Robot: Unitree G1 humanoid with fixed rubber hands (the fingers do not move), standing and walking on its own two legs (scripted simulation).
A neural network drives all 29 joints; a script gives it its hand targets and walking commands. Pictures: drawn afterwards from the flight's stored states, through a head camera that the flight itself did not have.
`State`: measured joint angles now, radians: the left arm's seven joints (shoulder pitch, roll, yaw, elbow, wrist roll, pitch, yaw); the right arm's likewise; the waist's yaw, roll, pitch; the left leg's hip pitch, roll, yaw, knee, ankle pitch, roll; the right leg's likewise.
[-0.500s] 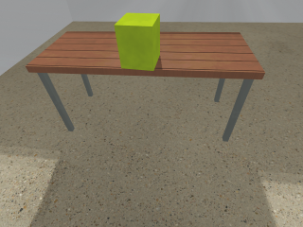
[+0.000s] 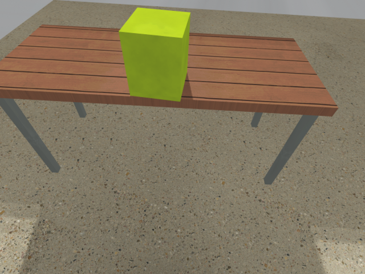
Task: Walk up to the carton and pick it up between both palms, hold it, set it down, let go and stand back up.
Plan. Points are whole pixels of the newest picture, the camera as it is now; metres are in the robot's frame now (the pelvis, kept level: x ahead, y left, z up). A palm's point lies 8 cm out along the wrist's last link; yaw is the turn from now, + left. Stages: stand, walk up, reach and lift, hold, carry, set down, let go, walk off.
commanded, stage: walk up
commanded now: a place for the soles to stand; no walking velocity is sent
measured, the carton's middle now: (159, 55) +0.85 +0.07 +0.04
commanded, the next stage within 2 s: none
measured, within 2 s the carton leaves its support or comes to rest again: neither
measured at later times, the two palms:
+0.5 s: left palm (87, 227) +0.26 +0.23 -0.09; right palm (291, 252) +0.20 -0.28 -0.13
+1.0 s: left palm (79, 194) +0.37 +0.29 -0.13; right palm (243, 184) +0.39 -0.20 -0.12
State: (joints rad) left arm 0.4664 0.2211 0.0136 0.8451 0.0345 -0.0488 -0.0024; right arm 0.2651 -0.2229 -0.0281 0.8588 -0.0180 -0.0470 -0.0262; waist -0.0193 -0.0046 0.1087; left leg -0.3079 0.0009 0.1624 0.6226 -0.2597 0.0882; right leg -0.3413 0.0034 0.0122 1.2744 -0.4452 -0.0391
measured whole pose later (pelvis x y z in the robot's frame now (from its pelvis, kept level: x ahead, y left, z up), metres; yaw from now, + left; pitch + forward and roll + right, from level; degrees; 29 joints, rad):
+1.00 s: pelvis +0.32 +0.05 +0.00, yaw -1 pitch -3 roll +1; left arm 0.34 0.24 -0.03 0.82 0.02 0.00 0.03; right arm 0.23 -0.22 0.02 0.85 -0.01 0.02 -0.01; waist 0.00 -0.03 0.09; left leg -0.37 0.03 0.07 0.60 -0.19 0.01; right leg -0.26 -0.04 -0.03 0.68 -0.41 0.00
